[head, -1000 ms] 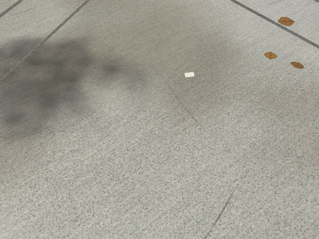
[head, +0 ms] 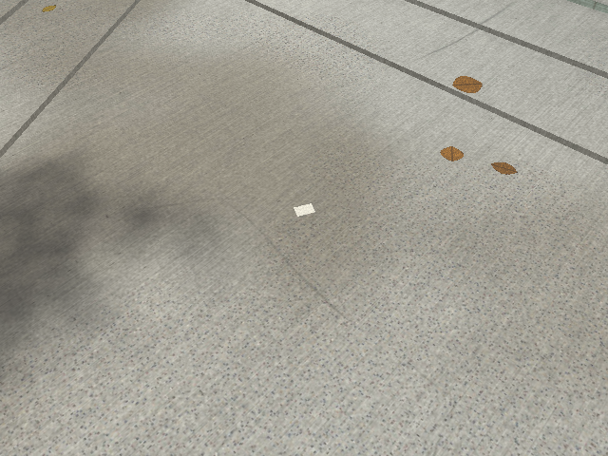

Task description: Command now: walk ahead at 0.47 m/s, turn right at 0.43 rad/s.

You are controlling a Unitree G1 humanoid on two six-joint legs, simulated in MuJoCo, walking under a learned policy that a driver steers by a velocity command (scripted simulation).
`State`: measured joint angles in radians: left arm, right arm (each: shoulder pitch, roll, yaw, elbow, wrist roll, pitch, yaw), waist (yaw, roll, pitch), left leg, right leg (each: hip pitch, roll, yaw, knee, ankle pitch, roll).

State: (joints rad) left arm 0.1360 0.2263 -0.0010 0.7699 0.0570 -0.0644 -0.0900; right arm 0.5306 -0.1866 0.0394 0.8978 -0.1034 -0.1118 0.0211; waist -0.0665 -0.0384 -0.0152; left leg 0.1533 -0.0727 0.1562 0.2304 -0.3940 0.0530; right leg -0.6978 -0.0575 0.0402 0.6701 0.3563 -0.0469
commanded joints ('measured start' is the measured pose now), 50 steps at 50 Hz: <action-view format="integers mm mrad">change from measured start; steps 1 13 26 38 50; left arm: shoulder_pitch -169 306 161 109 -163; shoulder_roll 62 257 186 127 83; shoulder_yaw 8 120 102 78 50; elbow -108 34 -3 -33 -85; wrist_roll -4 -69 -97 -67 -74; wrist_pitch -5 18 28 -1 -19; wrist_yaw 1 60 117 92 70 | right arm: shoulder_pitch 85 -94 -463 -257 -123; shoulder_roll -128 -187 -161 -164 -236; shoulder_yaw -20 -67 -90 -119 -142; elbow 37 -173 -299 -214 -87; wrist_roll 8 167 113 97 130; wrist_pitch -1 -54 -6 -9 15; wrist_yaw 17 -18 -44 -12 -21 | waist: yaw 8 180 115 56 -14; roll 69 16 -35 133 136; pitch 200 -374 -11 17 49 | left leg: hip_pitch -114 -1079 -559 -286 -265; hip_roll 280 114 84 290 297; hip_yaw -79 -298 -234 -531 -318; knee -75 1382 338 -23 -64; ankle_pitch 504 -153 450 150 312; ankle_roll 105 -76 -139 131 139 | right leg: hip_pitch -18 1272 358 23 154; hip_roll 2 -258 20 -7 12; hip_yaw -12 594 318 66 -15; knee -96 -265 -329 437 -117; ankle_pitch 4 -349 -452 -651 -372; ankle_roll -22 -441 -182 -7 29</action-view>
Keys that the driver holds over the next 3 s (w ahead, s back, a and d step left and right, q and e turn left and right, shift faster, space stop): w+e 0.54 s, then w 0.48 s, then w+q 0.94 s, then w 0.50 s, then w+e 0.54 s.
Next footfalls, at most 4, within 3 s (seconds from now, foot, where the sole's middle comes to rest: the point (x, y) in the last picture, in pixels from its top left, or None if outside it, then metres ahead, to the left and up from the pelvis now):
0.18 right None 0.30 -0.10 -0.85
0.60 left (280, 445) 0.60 0.04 -0.85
1.12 right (410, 395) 0.70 -0.29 -0.85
1.64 left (333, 285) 1.05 -0.13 -0.85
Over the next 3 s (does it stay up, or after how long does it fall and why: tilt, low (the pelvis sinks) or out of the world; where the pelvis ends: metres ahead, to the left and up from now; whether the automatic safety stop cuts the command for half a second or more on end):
stays up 1.58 -0.14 -0.07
